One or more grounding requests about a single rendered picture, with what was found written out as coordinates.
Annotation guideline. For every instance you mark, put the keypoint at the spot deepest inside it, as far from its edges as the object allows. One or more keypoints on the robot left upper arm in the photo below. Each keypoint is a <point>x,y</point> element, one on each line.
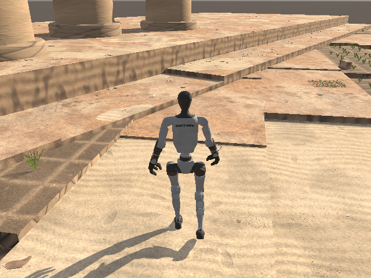
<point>164,131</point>

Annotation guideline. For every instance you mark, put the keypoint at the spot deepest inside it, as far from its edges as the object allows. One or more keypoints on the robot right upper arm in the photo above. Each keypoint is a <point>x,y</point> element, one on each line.
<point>206,130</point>

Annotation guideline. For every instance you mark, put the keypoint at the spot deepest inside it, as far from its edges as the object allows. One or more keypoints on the robot right forearm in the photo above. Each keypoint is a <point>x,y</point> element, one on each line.
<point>214,150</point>

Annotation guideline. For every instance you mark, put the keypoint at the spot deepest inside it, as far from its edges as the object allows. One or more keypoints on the right robot hand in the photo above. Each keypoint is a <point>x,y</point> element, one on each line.
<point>210,157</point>

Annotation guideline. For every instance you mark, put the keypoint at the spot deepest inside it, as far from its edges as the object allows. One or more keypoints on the robot left thigh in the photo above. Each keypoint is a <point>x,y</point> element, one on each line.
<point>172,172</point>

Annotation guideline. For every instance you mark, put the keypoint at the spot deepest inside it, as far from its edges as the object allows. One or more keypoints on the robot right shin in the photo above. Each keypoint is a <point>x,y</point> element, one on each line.
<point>200,208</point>

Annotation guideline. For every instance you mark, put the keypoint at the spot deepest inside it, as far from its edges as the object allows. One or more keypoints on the left robot hand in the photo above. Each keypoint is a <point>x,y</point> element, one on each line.
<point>152,166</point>

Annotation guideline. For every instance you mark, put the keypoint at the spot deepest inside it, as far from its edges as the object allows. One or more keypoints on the robot left forearm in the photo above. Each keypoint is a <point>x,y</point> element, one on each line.
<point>156,153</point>

